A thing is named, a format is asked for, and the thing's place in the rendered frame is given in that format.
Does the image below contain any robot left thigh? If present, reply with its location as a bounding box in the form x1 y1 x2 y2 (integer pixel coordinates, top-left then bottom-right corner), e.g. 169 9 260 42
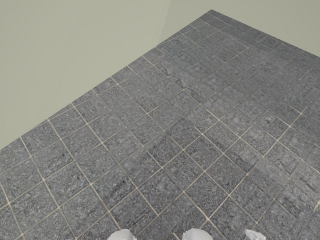
107 230 137 240

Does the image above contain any right robot hand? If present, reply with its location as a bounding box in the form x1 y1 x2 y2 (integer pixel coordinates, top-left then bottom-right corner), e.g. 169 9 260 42
245 229 266 240

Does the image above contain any robot thigh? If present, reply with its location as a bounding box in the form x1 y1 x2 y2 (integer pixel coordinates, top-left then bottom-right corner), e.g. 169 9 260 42
182 228 214 240
107 230 137 240

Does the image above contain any robot right thigh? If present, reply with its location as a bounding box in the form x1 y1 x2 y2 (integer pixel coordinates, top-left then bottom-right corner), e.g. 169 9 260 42
182 228 214 240

